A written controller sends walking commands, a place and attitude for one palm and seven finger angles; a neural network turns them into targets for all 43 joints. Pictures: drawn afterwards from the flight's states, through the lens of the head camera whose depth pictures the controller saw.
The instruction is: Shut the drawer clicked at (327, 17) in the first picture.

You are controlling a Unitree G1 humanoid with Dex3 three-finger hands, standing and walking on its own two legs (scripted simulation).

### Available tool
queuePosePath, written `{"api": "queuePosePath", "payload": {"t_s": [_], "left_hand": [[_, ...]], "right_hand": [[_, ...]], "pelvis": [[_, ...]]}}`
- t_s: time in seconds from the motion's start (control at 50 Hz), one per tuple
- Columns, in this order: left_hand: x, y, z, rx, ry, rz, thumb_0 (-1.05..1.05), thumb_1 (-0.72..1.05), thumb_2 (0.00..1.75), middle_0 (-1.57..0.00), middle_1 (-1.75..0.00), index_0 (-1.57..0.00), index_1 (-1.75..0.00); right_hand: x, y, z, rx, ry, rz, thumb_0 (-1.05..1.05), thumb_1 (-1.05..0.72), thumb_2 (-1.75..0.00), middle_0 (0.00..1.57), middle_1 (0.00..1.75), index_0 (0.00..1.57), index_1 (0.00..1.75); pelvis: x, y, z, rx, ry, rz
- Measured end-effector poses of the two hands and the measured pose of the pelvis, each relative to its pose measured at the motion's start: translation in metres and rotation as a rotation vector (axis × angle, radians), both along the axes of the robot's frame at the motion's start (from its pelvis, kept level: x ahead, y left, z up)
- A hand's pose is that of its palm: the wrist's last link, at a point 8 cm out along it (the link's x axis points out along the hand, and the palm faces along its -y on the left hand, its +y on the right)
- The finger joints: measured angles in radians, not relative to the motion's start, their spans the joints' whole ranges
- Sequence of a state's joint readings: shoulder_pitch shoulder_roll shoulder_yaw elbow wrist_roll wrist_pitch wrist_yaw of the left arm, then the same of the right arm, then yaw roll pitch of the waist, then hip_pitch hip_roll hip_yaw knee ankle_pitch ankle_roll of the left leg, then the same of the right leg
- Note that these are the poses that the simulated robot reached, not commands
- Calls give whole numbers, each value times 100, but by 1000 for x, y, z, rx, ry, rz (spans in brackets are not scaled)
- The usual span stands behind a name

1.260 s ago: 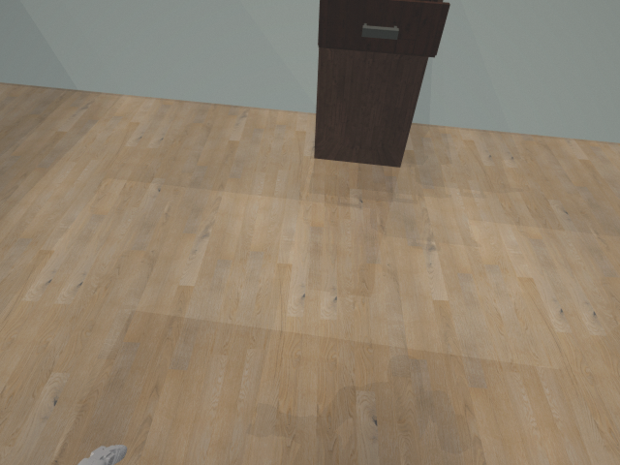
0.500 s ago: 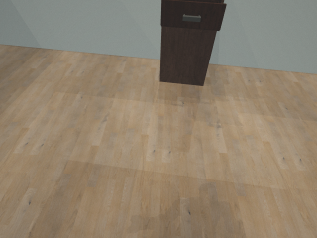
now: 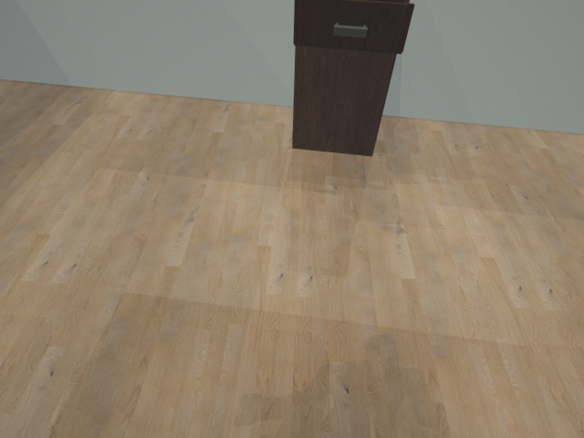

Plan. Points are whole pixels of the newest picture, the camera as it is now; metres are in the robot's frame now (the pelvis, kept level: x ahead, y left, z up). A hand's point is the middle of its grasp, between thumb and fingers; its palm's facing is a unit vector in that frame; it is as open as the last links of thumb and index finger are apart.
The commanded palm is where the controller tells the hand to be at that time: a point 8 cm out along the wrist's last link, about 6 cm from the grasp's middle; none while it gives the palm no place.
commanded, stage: look at it before walking up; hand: left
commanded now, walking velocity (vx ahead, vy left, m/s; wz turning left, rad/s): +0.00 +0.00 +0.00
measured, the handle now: (350, 28) +1.43 -0.13 +0.01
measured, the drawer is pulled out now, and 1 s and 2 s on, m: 0.28 0.28 0.28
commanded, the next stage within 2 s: walk to a spot facing it in 0.18 s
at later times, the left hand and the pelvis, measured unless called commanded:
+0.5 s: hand out of the picture +0.07 +0.22 -0.17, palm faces -0.07 -0.96 -0.27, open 7.4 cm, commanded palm none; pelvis +0.03 +0.00 -0.01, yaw -5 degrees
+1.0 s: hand out of the picture +0.13 +0.14 -0.18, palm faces -0.14 -0.98 -0.15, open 7.4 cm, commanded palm none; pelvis +0.20 -0.03 -0.01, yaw -14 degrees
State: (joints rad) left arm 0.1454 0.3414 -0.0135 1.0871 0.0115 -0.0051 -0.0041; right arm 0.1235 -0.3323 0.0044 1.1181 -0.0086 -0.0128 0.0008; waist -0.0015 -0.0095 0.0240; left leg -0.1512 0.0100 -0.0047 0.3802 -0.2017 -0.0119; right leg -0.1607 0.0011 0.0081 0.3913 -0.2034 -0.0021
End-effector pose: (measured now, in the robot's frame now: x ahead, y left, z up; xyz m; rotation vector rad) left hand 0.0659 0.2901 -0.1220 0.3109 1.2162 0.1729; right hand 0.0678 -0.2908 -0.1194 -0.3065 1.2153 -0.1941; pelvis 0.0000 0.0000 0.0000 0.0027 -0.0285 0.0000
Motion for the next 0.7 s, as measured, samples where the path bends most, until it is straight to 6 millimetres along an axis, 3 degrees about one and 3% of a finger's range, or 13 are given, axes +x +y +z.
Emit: {"api": "queuePosePath", "payload": {"t_s": [0.38,0.52,0.62,0.7], "left_hand": [[6,-2,-3,-2,13,4,1,90,90,-20,-30,-21,-30],[-3,-30,-19,-62,118,-15,1,91,90,-20,-30,-20,-30],[8,-64,-28,-83,160,-39,1,91,90,-20,-30,-20,-30],[11,-87,-25,-102,149,5,1,91,90,-20,-30,-21,-30]], "right_hand": [[10,6,-2,5,-10,-5,1,-90,-90,20,30,20,30],[-11,20,-23,83,23,-99,1,-90,-90,20,30,20,30],[-33,14,-47,128,99,-187,1,-90,-90,20,30,20,30],[-26,10,-42,143,171,-194,1,-90,-90,20,30,20,30]], "pelvis": [[10,1,-1,1,3,-21],[33,-7,-10,14,17,-98],[57,-27,-22,7,13,-138],[80,-38,-16,7,16,-148]]}}
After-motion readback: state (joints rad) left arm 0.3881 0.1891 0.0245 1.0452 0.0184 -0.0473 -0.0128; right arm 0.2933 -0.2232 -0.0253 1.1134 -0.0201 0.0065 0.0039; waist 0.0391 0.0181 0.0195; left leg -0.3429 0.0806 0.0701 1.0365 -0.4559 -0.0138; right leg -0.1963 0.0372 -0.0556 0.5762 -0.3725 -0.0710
